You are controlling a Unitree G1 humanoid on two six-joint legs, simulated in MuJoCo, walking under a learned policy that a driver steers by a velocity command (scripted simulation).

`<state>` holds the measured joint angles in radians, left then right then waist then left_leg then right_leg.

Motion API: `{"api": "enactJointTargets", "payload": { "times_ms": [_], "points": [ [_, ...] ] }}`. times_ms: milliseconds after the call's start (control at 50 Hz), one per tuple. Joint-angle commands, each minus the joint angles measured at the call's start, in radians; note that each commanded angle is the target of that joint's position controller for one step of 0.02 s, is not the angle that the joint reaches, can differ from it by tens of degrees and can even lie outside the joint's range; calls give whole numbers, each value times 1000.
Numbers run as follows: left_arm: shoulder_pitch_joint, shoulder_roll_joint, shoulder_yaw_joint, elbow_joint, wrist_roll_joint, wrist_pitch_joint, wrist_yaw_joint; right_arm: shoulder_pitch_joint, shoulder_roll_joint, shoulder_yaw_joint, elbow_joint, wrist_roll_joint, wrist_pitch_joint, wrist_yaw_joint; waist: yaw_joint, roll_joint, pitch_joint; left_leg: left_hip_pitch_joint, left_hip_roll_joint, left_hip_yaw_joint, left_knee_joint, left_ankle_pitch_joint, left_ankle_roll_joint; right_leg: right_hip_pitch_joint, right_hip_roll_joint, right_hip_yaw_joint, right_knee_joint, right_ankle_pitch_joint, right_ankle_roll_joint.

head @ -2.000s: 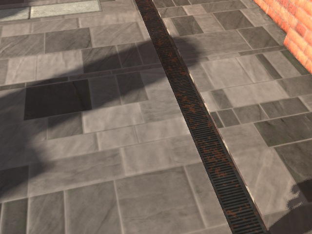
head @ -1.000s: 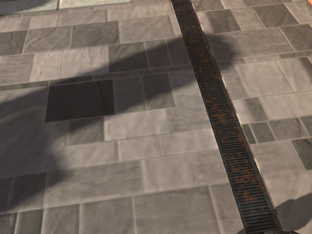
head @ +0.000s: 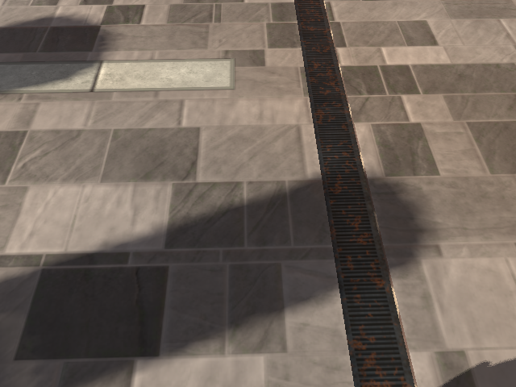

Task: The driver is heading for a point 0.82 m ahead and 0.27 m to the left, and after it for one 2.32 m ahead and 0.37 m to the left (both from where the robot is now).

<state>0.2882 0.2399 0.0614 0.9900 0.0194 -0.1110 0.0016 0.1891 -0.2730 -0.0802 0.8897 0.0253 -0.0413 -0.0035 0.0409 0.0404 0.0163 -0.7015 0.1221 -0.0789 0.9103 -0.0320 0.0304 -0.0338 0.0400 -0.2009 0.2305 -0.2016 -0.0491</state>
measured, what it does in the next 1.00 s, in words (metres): walks ahead, turning left: left foot, then right foot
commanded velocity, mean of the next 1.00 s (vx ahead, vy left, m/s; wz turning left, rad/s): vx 0.50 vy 0.00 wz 0.53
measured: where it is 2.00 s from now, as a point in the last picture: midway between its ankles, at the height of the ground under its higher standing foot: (153, 215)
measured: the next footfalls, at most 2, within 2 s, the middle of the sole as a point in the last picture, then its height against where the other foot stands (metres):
left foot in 0.22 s outside the picture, level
right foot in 0.72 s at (267, 343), level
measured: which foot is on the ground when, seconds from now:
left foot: up 0.00-0.20, down 0.22-0.72, up 0.74-1.00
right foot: down 0.00-0.24, up 0.26-0.70, down 0.72-1.00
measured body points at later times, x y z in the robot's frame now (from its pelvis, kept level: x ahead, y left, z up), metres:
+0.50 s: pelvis +0.28 +0.08 +0.00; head +0.30 +0.10 +0.45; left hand +0.39 +0.39 -0.10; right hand +0.41 -0.17 -0.11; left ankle +0.25 +0.13 -0.75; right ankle +0.45 -0.09 -0.67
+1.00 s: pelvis +0.55 +0.12 +0.00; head +0.58 +0.13 +0.45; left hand +0.44 +0.38 -0.12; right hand +0.83 -0.02 -0.10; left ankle +0.54 +0.30 -0.68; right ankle +0.59 +0.02 -0.75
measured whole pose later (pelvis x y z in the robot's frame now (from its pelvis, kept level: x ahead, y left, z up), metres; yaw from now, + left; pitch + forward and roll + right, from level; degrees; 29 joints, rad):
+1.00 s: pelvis +0.55 +0.12 +0.00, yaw +32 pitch +2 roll -2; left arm 0.32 0.26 0.07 0.87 0.00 -0.11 -0.02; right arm 0.20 -0.30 -0.07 0.69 0.01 -0.04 0.00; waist 0.06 0.05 0.02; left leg -0.64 0.09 -0.08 0.96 -0.22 0.02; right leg -0.13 0.03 -0.08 0.29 -0.19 -0.04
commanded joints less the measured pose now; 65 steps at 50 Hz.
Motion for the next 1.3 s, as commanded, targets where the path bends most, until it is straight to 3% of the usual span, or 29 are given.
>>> {"api": "enactJointTargets", "payload": {
  "times_ms": [20,140,180,220,240,260,280,300,320,360,440,540,640,700,720,740,760,780,800,820,860,1040,1140,1200,1220,1240,1260,1280,1300],
  "points": [
    [-54,157,29,-67,-8,-8,20,-64,-13,5,-74,-8,-10,21,-6,-73,64,20,8,46,-135,106,-1,-61,-285,63,-135,259,-114],
    [13,195,45,-50,-31,37,25,-187,-22,9,-174,-1,-9,61,9,-80,83,-9,-39,138,-261,-55,52,154,-347,-2,1,523,-91],
    [-17,226,55,-67,-37,49,31,-117,-62,-12,-180,1,-3,65,-49,-124,10,142,-110,201,-256,-150,90,165,-343,-31,155,858,-68],
    [-51,231,52,-83,-41,60,33,149,-159,-67,-122,7,1,51,-198,-101,-136,533,-191,202,-353,-105,157,33,-283,-60,536,869,-15],
    [-26,164,30,-110,-9,49,28,260,-260,-97,-96,7,11,26,-206,79,-216,819,-4,-97,-372,-85,221,-252,-215,-56,866,327,32],
    [27,60,-1,-166,-11,9,14,198,-314,-95,-133,-1,-3,29,-93,234,-328,1071,210,-718,-555,-250,429,-634,18,133,1179,-392,80],
    [-91,148,13,-188,-52,-33,-4,226,-229,-68,-137,-10,-15,38,-163,98,-336,1078,215,-726,-640,-268,393,-749,-29,304,1222,-363,51],
    [-143,157,15,-209,-75,-51,-11,189,-177,-55,-135,-12,-26,36,-148,62,-211,981,183,-563,-630,-210,349,-800,-75,292,1172,-278,24],
    [-139,150,15,-195,-58,-55,-4,115,-142,-45,-148,-7,-34,38,-95,-45,-123,818,132,-429,-628,-98,307,-749,-125,289,1071,-199,20],
    [-112,169,33,-181,-24,-30,2,25,-97,-27,-180,-17,-36,30,-32,-38,-80,620,70,-300,-658,52,270,-607,-171,290,942,-128,38],
    [-172,124,26,-221,-2,5,9,72,-153,-39,-178,-9,-40,4,-30,-26,-42,508,25,-207,-696,180,270,-590,-149,253,737,-3,102],
    [-345,90,8,-281,-15,-2,-2,140,-158,-40,-167,-3,-24,-14,-99,38,-10,471,-40,-164,-675,38,193,-524,-73,239,375,281,110],
    [-394,137,17,-322,-27,-24,-24,188,-150,-38,-150,1,-11,-20,-110,63,-10,587,13,-287,-570,-20,172,-488,-46,275,247,237,77],
    [-255,178,38,-292,-25,-41,-24,151,-140,-35,-167,-3,-1,-25,-29,102,-56,606,-5,-328,-441,95,140,-303,-30,250,186,156,25],
    [-131,215,53,-272,-9,-46,-18,134,-100,-19,-184,-10,-4,-20,31,73,-162,538,-59,-282,-264,103,107,-84,-107,304,208,165,-25],
    [21,280,70,-260,5,-42,-11,187,-51,-4,-206,-13,-9,-20,53,-87,-314,282,-169,-167,51,-108,43,265,-309,563,224,91,-122],
    [70,292,74,-230,-7,-26,-20,298,-40,9,-224,9,-17,-18,6,-392,-390,5,-219,-108,289,-592,7,442,-468,966,111,-126,-222],
    [31,193,50,-251,-26,-20,-19,257,-141,-11,-202,20,-14,-19,25,-256,-270,-88,-138,-130,398,-529,-1,355,-451,931,79,-312,-189],
    [-22,151,37,-263,-27,-9,-14,157,-175,-20,-217,12,-7,-18,40,-159,-141,-99,-104,-87,406,-439,-5,205,-410,765,58,-271,-148],
    [-63,143,30,-261,-14,-3,-16,109,-159,-19,-228,-3,-6,-17,19,-99,-70,-58,-73,-66,371,-367,-4,67,-365,662,31,-164,-135],
    [-90,117,19,-243,-1,-6,-19,111,-110,-16,-231,-2,-3,-8,-26,-128,-19,29,-32,-65,292,-306,4,-82,-298,519,-19,-23,-130],
    [-26,193,36,-177,-35,-3,-17,-79,-34,24,-283,-13,-24,18,9,-105,9,74,-20,47,-184,-5,-22,-88,-247,251,-93,246,-148],
    [69,223,38,-129,-52,26,-17,-201,-56,23,-330,-2,-34,36,40,-129,39,121,-59,81,-339,-46,1,6,-299,265,-45,265,-127],
    [47,236,35,-120,-59,43,-10,-31,-122,-12,-287,-11,-43,33,-86,-128,-52,419,-118,115,-452,-59,50,-10,-269,242,168,519,-81],
    [43,199,20,-130,-48,40,-9,127,-179,-39,-245,-21,-42,22,-158,-102,-164,678,-67,67,-425,-27,82,-130,-215,205,372,473,-44],
    [90,98,-14,-169,-23,25,-13,271,-282,-63,-232,-49,-34,6,-177,97,-335,1061,212,-282,-410,-53,193,-479,-99,145,760,88,28],
    [121,87,-21,-164,-38,10,-13,291,-257,-53,-225,-41,-28,8,-166,224,-430,1105,325,-592,-552,-167,272,-652,-25,261,975,-391,40],
    [65,183,10,-169,-67,7,-15,244,-189,-31,-223,-34,-30,11,-170,126,-285,989,288,-487,-580,-241,235,-739,-78,316,1062,-351,33],
    [10,185,12,-188,-72,9,-15,182,-149,-17,-224,-26,-33,12,-142,108,-176,864,246,-347,-605,-242,202,-757,-121,290,1048,-268,25]
  ]
}}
